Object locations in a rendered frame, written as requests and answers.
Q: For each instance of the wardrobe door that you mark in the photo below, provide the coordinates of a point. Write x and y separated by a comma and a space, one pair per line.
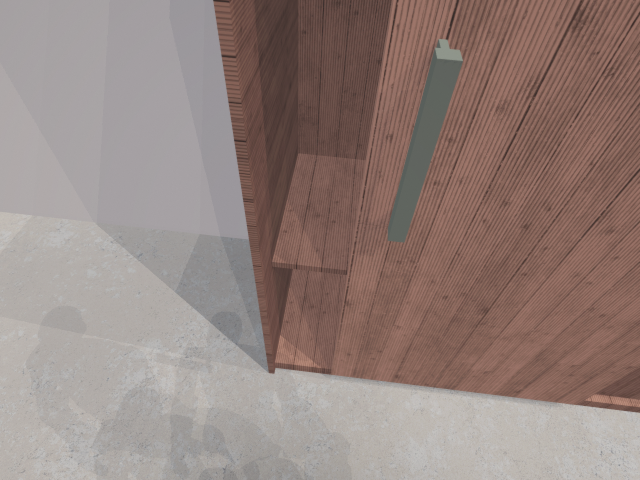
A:
626, 387
520, 272

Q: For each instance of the handle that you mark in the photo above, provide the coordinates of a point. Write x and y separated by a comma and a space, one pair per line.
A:
441, 80

